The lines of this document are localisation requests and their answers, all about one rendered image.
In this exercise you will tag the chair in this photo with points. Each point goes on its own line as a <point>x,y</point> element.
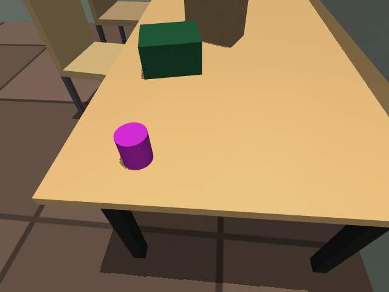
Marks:
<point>64,29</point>
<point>116,13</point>

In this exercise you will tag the table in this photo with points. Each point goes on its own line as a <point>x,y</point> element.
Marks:
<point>290,123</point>

